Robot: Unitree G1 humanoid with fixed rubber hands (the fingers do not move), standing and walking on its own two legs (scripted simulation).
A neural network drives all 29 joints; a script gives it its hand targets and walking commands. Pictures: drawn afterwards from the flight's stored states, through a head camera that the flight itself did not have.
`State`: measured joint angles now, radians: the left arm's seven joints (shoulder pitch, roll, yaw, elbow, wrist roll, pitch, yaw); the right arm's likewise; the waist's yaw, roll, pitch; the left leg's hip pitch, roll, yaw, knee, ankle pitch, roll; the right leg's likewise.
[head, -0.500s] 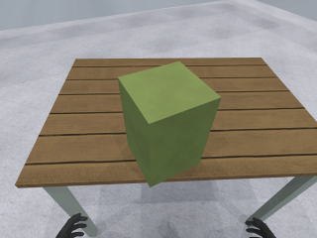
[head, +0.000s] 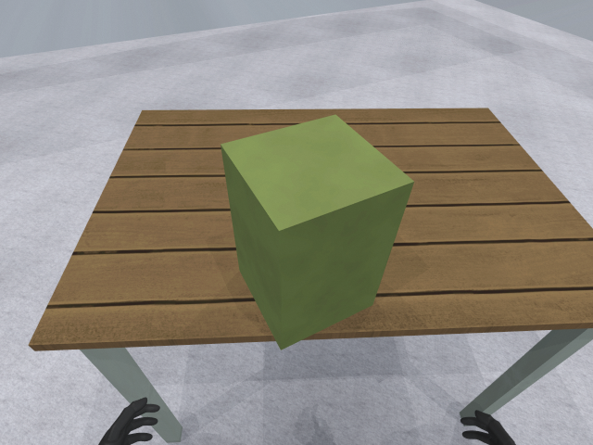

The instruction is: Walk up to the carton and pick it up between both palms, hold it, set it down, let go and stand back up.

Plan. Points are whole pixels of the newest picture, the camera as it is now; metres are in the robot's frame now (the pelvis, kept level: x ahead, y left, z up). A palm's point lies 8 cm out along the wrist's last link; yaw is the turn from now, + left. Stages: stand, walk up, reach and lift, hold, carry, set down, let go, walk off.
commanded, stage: stand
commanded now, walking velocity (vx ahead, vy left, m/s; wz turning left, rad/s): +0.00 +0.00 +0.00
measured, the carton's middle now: (307, 235) +0.40 +0.00 +0.09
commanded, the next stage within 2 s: walk up in 0.96 s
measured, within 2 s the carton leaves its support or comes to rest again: neither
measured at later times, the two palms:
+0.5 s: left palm out of the picture +0.14 +0.25 -0.07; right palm out of the picture +0.13 -0.28 -0.07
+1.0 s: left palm out of the picture +0.13 +0.25 -0.07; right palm out of the picture +0.11 -0.28 -0.08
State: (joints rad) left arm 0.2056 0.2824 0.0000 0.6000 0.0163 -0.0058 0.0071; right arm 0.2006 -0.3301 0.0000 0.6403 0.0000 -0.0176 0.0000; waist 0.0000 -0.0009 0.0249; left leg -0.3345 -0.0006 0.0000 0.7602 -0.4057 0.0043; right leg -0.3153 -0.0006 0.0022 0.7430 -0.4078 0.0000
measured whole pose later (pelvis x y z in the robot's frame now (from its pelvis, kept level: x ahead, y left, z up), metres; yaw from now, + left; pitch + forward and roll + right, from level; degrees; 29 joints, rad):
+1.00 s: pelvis -0.02 +0.00 +0.00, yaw +0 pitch -3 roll +0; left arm 0.21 0.29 0.00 0.60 0.02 -0.01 0.00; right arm 0.20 -0.34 0.00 0.70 0.00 -0.02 0.00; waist 0.00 0.00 0.02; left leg -0.33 0.00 0.00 0.75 -0.37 0.00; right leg -0.32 0.00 0.00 0.74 -0.37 0.00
